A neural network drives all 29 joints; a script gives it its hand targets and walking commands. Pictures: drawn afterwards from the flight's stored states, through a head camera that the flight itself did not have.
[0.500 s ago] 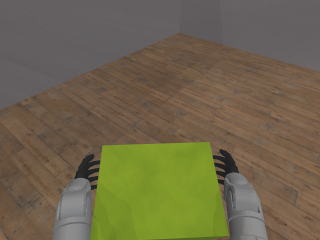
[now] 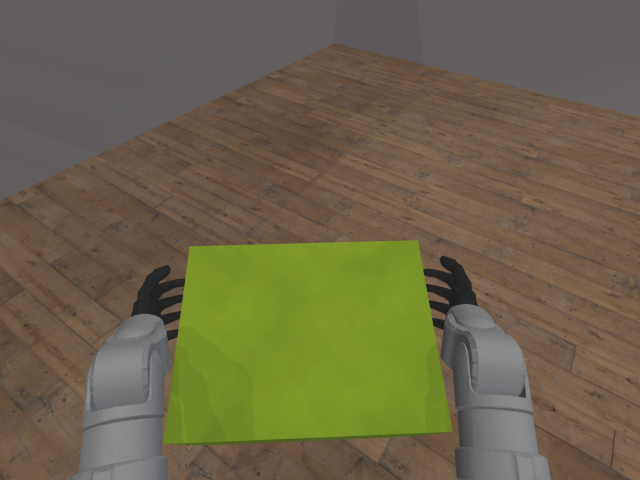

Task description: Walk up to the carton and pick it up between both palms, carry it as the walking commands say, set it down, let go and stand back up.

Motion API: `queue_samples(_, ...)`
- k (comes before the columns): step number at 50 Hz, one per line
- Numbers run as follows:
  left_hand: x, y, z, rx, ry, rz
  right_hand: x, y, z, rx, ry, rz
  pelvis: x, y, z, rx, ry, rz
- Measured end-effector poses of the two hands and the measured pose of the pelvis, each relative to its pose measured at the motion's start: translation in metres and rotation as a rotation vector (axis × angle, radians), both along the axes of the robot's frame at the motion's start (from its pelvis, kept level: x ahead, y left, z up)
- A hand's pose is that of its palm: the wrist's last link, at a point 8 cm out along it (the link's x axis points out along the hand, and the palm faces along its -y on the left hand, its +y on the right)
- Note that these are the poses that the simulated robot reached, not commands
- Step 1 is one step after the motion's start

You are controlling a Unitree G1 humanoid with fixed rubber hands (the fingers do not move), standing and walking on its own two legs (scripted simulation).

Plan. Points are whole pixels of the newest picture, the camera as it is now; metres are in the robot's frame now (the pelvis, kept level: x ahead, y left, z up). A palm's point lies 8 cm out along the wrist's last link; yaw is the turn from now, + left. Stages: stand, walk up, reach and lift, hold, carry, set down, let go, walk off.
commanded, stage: carry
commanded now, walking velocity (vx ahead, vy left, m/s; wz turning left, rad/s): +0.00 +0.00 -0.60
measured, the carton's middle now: (307, 346) +0.32 +0.02 +0.00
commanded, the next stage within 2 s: none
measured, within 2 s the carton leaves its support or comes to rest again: neither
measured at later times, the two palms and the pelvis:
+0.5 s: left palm (242, 323) +0.30 +0.10 +0.08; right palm (582, 371) +0.23 -0.26 +0.10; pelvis -0.09 -0.01 +0.00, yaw -13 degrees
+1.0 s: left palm (319, 371) +0.24 +0.01 +0.07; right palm out of the picture +0.05 -0.31 +0.09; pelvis -0.16 +0.02 +0.00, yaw -31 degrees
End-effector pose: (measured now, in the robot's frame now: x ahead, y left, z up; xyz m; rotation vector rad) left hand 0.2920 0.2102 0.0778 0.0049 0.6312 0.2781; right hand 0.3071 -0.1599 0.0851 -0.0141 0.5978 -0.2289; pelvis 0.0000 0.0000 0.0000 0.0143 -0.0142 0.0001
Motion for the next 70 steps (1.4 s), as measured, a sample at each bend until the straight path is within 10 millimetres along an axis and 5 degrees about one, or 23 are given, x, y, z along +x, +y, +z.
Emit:
queue_samples(8,0.018,-0.052,0.026,0.046,0.083,-0.062,-0.01,-0.051,0.007,-0.002,0.085,-0.047,-0.028,-0.024,-0.005,0.003,0.023,-0.051)
queue_samples(15,0.024,-0.098,0.022,0.018,0.159,-0.157,-0.036,-0.094,0.018,0.027,0.157,-0.19,-0.056,-0.021,0.003,0.032,0.082,-0.093)
queue_samples(24,0.009,-0.109,0.001,-0.047,0.185,-0.215,-0.075,-0.1,0.021,0.003,0.178,-0.289,-0.087,-0.01,0.004,0.044,0.089,-0.208)
queue_samples(29,0.005,-0.115,0.011,-0.031,0.176,-0.212,-0.094,-0.104,0.011,0.037,0.171,-0.306,-0.092,-0.015,0.001,0.005,0.094,-0.289)
queue_samples(34,0.006,-0.143,0.015,-0.021,0.133,-0.267,-0.113,-0.127,0.008,0.008,0.135,-0.322,-0.11,-0.023,-0.004,-0.009,0.096,-0.305)
queue_samples(40,-0.019,-0.174,-0.008,-0.039,0.17,-0.372,-0.167,-0.148,0.004,0.028,0.159,-0.465,-0.13,-0.009,-0.001,0.013,0.106,-0.36)
queue_samples(46,-0.041,-0.19,-0.016,-0.061,0.158,-0.472,-0.225,-0.148,0.004,0.036,0.137,-0.586,-0.152,0.015,-0.002,0.033,0.071,-0.457)
queue_samples(56,-0.067,-0.232,0.031,0.018,0.085,-0.605,-0.295,-0.163,0.016,0.059,0.084,-0.663,-0.192,0.02,0.002,-0.003,0.094,-0.625)
queue_samples(63,-0.121,-0.271,0.018,-0.003,0.132,-0.688,-0.369,-0.187,0.023,0.038,0.127,-0.755,-0.223,0.012,0.004,0.025,0.085,-0.671)
queue_samples(70,-0.16,-0.294,0.003,0.008,0.167,-0.809,-0.435,-0.185,0.018,0.041,0.165,-0.865,-0.249,0.038,0.001,0.022,0.091,-0.749)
